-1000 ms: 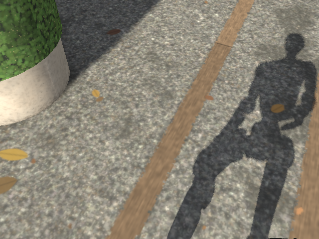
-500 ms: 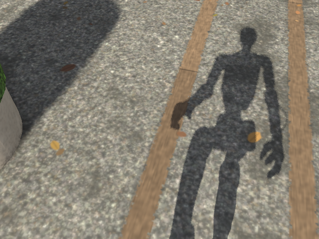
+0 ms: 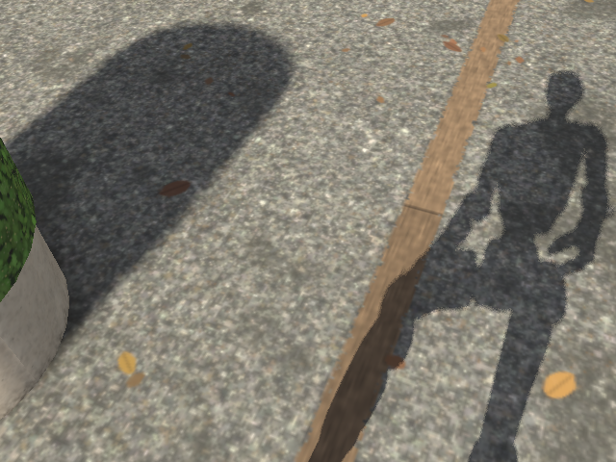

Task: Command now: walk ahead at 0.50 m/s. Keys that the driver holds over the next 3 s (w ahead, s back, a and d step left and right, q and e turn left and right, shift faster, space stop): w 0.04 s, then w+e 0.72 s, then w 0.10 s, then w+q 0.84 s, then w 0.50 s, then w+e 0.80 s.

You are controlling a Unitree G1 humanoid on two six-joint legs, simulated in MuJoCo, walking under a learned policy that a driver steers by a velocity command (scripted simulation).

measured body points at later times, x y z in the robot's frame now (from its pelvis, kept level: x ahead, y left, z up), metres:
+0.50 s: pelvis +0.27 +0.06 +0.00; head +0.28 +0.05 +0.45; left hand +0.44 +0.31 -0.12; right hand +0.25 -0.21 -0.14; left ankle +0.26 +0.16 -0.75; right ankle +0.35 -0.14 -0.67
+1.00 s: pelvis +0.51 -0.09 +0.00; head +0.53 -0.11 +0.45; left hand +0.68 +0.13 -0.12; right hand +0.53 -0.40 -0.12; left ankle +0.66 +0.06 -0.66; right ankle +0.48 -0.14 -0.75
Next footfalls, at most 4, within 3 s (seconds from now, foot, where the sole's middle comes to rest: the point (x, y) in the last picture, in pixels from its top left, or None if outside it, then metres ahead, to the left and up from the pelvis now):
0.18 left None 0.30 0.16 -0.78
0.74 right None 0.52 -0.15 -0.78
1.32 left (386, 311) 0.90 -0.09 -0.78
1.78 right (468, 241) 1.14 -0.32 -0.78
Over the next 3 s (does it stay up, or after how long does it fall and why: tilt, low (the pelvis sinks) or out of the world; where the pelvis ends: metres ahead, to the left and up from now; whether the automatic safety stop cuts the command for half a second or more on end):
stays up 1.60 -0.24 -0.01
